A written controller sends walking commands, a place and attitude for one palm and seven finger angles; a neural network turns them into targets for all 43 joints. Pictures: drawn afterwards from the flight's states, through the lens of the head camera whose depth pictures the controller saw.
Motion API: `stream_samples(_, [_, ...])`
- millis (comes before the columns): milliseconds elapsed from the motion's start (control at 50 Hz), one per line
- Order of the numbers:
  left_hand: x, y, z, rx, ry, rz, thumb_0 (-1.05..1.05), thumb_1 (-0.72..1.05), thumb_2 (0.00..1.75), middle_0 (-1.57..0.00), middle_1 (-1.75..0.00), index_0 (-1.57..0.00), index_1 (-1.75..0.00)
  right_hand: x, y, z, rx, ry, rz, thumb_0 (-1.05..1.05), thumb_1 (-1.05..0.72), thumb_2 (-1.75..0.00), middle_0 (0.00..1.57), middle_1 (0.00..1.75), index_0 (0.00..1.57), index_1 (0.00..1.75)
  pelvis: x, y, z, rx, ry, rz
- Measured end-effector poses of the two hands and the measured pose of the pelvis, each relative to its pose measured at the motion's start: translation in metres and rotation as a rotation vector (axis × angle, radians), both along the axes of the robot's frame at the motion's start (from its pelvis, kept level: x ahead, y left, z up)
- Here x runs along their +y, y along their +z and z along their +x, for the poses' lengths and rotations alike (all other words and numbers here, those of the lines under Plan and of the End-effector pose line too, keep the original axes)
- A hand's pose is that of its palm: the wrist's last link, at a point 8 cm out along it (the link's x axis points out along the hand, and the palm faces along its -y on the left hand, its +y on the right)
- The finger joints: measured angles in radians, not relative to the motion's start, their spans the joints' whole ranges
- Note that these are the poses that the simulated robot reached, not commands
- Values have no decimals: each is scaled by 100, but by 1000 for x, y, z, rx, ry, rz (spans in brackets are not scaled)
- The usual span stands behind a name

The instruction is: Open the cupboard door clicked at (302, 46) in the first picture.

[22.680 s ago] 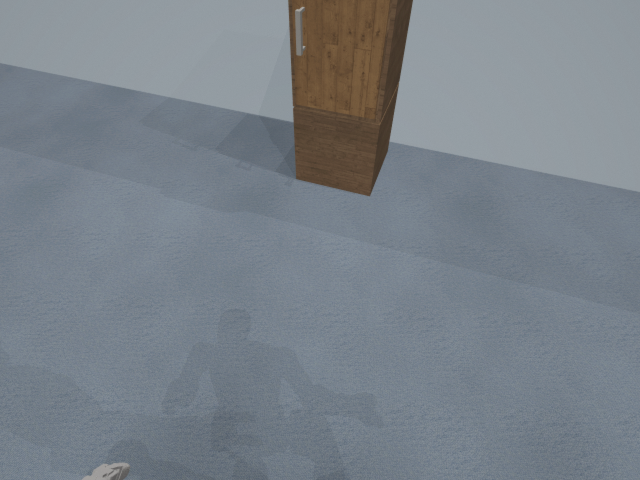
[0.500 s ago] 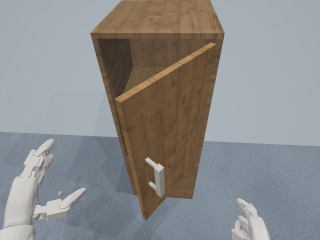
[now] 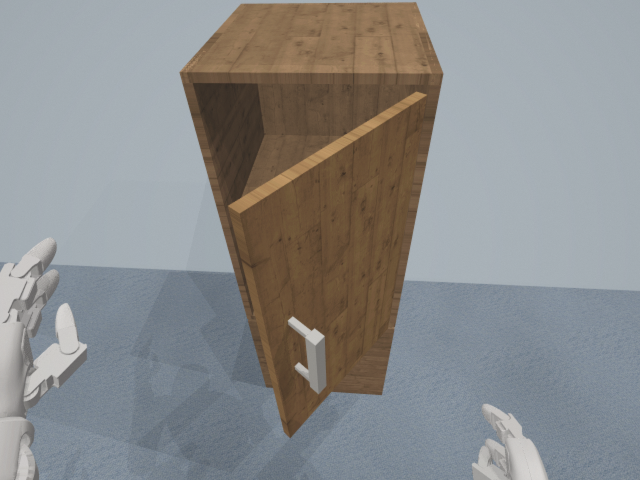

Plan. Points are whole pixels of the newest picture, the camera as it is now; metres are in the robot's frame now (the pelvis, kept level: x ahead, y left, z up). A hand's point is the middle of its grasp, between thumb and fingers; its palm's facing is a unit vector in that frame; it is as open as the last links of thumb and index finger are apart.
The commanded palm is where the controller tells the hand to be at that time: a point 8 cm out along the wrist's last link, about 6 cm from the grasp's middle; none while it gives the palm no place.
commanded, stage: draw the hand back to the body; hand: left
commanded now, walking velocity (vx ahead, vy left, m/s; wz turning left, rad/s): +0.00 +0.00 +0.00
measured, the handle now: (307, 356) +0.31 +0.07 -0.05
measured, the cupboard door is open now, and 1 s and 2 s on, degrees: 53 53 53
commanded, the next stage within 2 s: step back with the hand held close in 0.12 s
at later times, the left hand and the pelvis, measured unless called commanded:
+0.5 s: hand (75, 349) +0.18 +0.26 +0.16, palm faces +0.37 -0.79 -0.49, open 7.4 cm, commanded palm +0.12 +0.30 +0.17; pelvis -0.02 +0.00 +0.00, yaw -1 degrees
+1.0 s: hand out of the picture +0.09 +0.28 +0.16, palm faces +0.45 -0.73 -0.51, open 7.4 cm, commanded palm +0.02 +0.32 +0.17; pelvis -0.10 +0.01 -0.01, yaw +3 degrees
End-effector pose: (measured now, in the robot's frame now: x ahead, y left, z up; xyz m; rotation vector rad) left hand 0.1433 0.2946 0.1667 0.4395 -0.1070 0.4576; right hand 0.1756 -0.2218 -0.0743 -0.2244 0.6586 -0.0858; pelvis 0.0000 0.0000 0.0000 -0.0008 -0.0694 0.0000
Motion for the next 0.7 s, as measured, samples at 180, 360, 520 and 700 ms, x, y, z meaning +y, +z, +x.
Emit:
stream_samples(180, [-2,8,-5,-25,4,21,2,88,89,-21,-30,-21,-30,-4,0,-3,-5,-5,6,2,-91,-90,20,30,20,30,-4,1,-3,-12,1,-1])
stream_samples(360, [1,16,-2,-48,-14,78,2,89,90,-21,-30,-21,-30,-6,0,-6,24,-15,0,1,-90,-90,20,30,20,30,-5,1,-9,14,6,-15])
stream_samples(520, [0,11,-1,32,-97,124,1,89,90,-21,-30,-21,-30,-15,0,-26,70,-98,-15,1,-91,-90,20,30,20,30,4,1,-22,50,-18,-13])
stream_samples(700, [10,12,-23,2,-128,150,2,88,89,-22,-30,-22,-30,-10,1,-64,100,-128,-42,1,-91,-90,20,30,20,30,14,-2,-49,54,-21,-23])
